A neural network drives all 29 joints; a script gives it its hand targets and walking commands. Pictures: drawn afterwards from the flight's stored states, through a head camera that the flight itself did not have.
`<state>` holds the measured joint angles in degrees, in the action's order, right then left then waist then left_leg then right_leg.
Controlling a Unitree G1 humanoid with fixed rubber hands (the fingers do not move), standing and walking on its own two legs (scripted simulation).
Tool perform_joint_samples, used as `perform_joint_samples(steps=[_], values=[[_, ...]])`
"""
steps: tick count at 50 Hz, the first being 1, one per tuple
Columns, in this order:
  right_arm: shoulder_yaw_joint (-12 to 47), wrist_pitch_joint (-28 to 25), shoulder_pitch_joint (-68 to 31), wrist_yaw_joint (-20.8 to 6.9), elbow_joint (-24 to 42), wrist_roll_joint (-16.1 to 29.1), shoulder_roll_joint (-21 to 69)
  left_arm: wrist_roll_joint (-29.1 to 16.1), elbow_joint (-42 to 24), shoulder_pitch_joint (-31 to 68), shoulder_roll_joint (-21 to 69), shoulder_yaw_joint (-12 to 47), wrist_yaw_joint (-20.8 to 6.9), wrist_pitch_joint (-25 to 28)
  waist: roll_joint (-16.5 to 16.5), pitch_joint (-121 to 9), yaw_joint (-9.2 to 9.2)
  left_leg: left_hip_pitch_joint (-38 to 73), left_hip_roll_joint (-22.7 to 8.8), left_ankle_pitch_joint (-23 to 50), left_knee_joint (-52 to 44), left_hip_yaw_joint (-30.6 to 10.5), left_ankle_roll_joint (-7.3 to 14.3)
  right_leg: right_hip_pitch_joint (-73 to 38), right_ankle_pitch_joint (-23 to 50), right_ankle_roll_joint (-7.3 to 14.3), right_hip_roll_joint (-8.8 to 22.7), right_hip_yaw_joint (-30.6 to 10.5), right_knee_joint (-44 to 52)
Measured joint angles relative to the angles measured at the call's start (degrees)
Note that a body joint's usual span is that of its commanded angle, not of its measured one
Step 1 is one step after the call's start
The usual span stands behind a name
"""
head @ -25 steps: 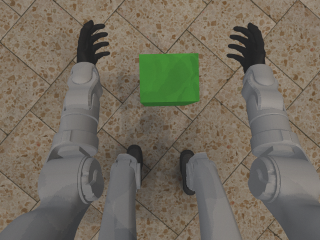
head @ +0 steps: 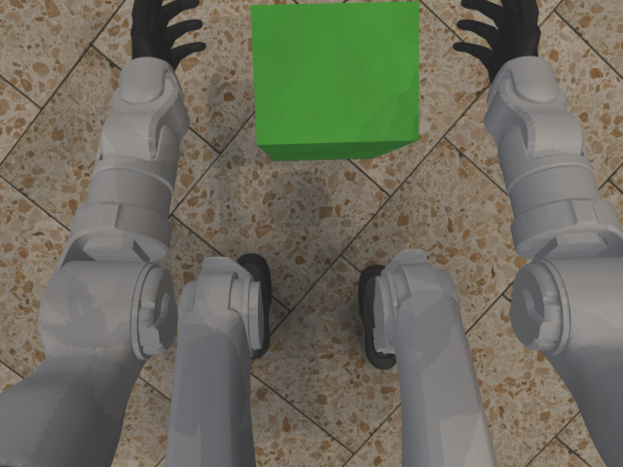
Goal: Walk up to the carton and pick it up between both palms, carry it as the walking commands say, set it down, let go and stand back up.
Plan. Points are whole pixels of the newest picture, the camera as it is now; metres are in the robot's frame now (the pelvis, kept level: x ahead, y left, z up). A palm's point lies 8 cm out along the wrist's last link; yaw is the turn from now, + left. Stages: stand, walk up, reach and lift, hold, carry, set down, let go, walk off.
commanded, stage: reach and lift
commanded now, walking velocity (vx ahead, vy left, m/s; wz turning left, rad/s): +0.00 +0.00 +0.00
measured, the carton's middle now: (328, 101) +0.52 -0.03 -0.32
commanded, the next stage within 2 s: none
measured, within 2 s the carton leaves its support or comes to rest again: leaves its support in 1.86 s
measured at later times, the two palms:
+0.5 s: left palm (188, 88) +0.53 +0.17 -0.27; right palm (447, 104) +0.50 -0.20 -0.29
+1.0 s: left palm (202, 86) +0.53 +0.14 -0.27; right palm (442, 94) +0.51 -0.18 -0.27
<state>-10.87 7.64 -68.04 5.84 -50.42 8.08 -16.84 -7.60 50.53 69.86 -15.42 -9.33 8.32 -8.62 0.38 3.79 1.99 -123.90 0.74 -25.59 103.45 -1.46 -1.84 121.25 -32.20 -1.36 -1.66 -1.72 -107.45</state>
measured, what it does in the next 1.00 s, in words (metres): lowers itself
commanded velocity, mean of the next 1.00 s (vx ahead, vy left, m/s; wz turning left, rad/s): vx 0.00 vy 0.00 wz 0.00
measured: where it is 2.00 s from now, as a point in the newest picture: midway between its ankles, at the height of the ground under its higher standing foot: (315, 328)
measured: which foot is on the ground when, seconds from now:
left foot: down 0.00-1.00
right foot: down 0.00-1.00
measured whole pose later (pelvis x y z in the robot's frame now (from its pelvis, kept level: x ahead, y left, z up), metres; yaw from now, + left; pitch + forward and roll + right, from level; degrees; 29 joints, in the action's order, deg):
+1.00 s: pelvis -0.02 +0.00 -0.09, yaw -1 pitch +31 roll +0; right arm -0.2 2.6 -83.0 9.1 -60.9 16.1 -19.5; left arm -17.3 66.7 87.5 -20.9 0.1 9.0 -2.4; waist -0.2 28.9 1.7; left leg -126.8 1.3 -26.7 122.3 -2.4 -2.8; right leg 123.5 -34.3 -1.5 -2.3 -1.1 -126.6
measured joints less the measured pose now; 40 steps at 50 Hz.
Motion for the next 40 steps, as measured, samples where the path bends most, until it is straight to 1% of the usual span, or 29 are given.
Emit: perform_joint_samples(steps=[5, 10, 15, 18, 20, 22, 24, 26, 28, 32, 37, 40], values=[[1.4, -1.8, -2.4, 0.8, -3.7, 0.8, 0.1, -0.3, 4.1, 2.4, -0.2, 0.7, 0.1, 2.1, 0.1, 2.5, -0.19, -2.3, -0.1, -0.7, 4.0, -0.2, -0.3, 2.3, -0.7, 0.1, -0.3, 0.1, -4.1], [3.3, -3.2, -4.1, 1.6, -5.1, 2.5, -0.1, -2.0, 5.9, 4.2, -1.3, 2.2, 0.2, 3.7, 0.3, 6.4, -0.30, -4.1, -0.2, -1.1, 7.6, -0.4, -0.6, 4.2, -1.2, 0.2, -0.6, 0.3, -7.8], [5.4, -4.0, -7.0, 2.5, -4.5, 4.8, -1.6, -4.6, 5.9, 7.2, -3.6, 4.3, 0.5, 4.6, 0.4, 15.1, -0.37, -3.0, -0.2, -1.4, 11.1, -0.6, -0.8, 3.1, -1.5, 0.3, -0.8, 0.4, -11.4], [6.7, -4.1, -9.8, 3.0, -4.1, 6.5, -3.2, -6.7, 7.9, 11.8, -6.4, 7.2, 0.3, 4.1, 0.0, 22.2, -0.66, -1.2, 0.1, -1.3, 13.1, -0.9, -0.9, 1.1, -1.7, 0.3, -0.7, 0.7, -13.3], [7.4, -4.1, -11.9, 3.2, -4.5, 7.5, -4.2, -8.5, 8.3, 14.8, -8.4, 8.0, 0.6, 4.2, -0.4, 26.9, -0.86, 0.0, 0.2, -1.3, 14.4, -1.0, -1.0, -0.2, -1.8, 0.3, -0.7, 0.8, -14.7], [8.6, -4.0, -12.0, 3.3, -5.2, 8.5, -4.5, -10.6, 8.6, 15.3, -8.8, 8.4, 0.7, 4.6, -0.7, 26.7, -0.96, -1.7, 0.3, -1.2, 15.8, -0.8, -1.1, 1.5, -1.8, 0.3, -0.7, 0.6, -16.3], [9.8, -3.3, -12.5, 3.0, -6.8, 8.8, -5.0, -12.0, 10.6, 15.9, -8.7, 9.1, 0.4, 4.4, -1.1, 26.3, -0.85, -3.1, 0.4, -1.1, 17.3, -0.7, -1.1, 2.9, -1.9, 0.2, -0.7, 0.4, -17.9], [9.7, -3.1, -12.3, 3.2, -6.0, 9.3, -5.3, -12.7, 11.6, 16.2, -8.6, 9.5, 0.2, 3.9, -1.5, 26.2, -0.65, -3.8, 0.6, -1.2, 18.7, -0.7, -1.0, 3.4, -2.2, 0.0, -0.6, 0.4, -19.4], [9.7, -3.4, -12.3, 3.3, -5.3, 9.8, -5.4, -12.7, 12.2, 16.5, -8.5, 9.1, 0.2, 3.9, -1.6, 26.2, -0.58, -4.0, 0.6, -1.3, 19.8, -0.7, -1.0, 3.5, -2.4, -0.1, -0.7, 0.5, -20.4], [10.5, -3.2, -13.5, 2.7, -7.3, 9.9, -4.9, -11.6, 14.1, 17.4, -7.5, 7.9, 0.0, 4.3, -1.0, 26.1, -0.62, -3.3, 0.3, -1.7, 20.8, -0.7, -0.9, 3.0, -2.5, -0.2, -1.0, 0.4, -21.3], [9.6, -3.4, -14.6, 2.6, -9.9, 8.6, -3.1, -9.2, 16.0, 17.4, -5.9, 6.5, -0.1, 4.9, -0.6, 25.3, -0.71, -2.6, 0.3, -1.8, 20.3, -0.7, -1.1, 2.3, -2.6, 0.0, -1.0, 0.5, -20.8], [9.0, -3.8, -14.4, 2.9, -10.4, 7.6, -2.3, -8.5, 16.3, 16.7, -5.5, 6.3, 0.1, 5.3, -0.6, 24.4, -0.64, -2.7, 0.4, -1.7, 19.7, -0.7, -1.1, 2.4, -2.5, 0.0, -0.9, 0.5, -20.2]])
